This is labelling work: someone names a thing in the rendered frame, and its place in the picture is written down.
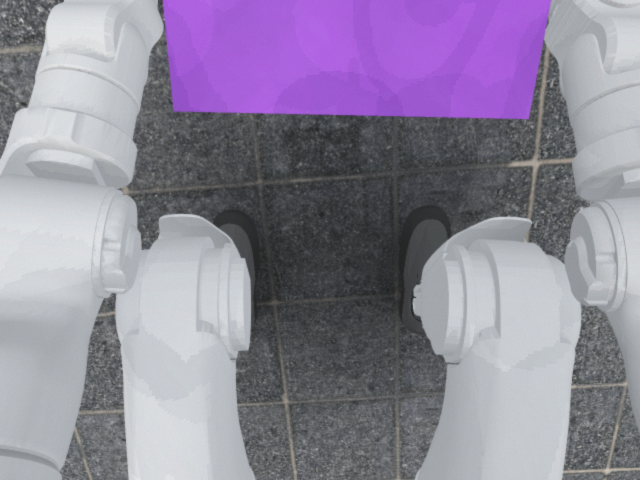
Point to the robot left upper arm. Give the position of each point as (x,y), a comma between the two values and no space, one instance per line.
(64,247)

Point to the left robot foot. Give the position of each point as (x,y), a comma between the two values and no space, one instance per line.
(241,229)

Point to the robot right forearm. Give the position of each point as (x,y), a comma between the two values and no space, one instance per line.
(597,46)

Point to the robot left forearm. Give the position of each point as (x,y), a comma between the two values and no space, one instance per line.
(88,89)

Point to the robot right upper arm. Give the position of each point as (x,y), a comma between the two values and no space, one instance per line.
(602,262)

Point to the right robot thigh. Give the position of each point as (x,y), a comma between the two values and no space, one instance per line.
(505,414)

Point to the carton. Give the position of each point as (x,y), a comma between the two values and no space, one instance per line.
(412,58)

